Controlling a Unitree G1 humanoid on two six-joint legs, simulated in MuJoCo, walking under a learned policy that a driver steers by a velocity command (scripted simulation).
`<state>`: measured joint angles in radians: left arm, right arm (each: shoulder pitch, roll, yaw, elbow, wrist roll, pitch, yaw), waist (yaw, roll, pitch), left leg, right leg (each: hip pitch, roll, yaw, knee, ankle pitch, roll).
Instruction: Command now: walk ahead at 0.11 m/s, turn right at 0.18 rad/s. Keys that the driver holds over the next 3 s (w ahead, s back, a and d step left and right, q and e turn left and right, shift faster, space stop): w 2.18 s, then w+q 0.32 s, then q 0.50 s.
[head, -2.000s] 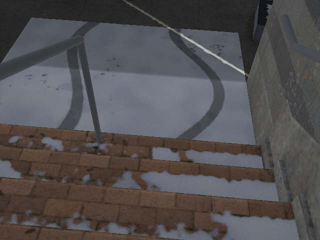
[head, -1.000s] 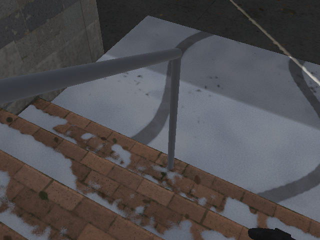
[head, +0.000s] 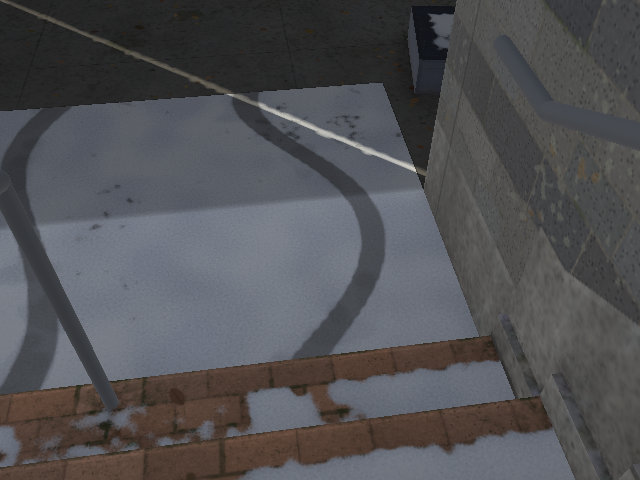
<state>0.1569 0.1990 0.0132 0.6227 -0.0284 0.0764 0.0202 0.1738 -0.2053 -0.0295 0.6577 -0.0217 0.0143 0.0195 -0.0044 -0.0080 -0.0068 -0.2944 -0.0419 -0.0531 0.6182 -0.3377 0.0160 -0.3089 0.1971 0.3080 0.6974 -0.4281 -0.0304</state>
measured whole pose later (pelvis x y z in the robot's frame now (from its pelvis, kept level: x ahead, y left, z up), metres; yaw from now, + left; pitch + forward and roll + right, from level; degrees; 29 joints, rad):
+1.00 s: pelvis +0.39 +0.05 -0.18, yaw +1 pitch +3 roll +1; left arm 0.15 0.19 0.03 0.72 -0.01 -0.06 0.02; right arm 0.53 -0.16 -0.03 0.97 0.01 -0.06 -0.02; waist -0.04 -0.04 -0.03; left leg -0.27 -0.09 0.01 0.73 -0.51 0.07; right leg -0.82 -0.09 0.10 1.12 0.05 -0.01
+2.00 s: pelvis +0.97 +0.08 -0.49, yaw +0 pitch +2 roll +0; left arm 0.29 0.21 0.04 0.90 -0.03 -0.05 0.04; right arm 0.41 -0.16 -0.02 0.97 -0.01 -0.08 0.04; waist 0.00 -0.02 -0.04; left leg -0.32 -0.06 0.00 0.63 -0.35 0.06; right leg -0.76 -0.03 0.08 1.64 -0.30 -0.05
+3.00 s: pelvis +1.48 +0.07 -0.65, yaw +23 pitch +4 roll -2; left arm 0.12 0.27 0.06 0.80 0.01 -0.02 0.03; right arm 0.13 -0.25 -0.05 0.61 0.01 0.01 0.02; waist 0.00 0.00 0.04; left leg -0.45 -0.12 -0.07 0.47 -0.07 0.10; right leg -0.52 0.02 0.07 1.21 -0.44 0.03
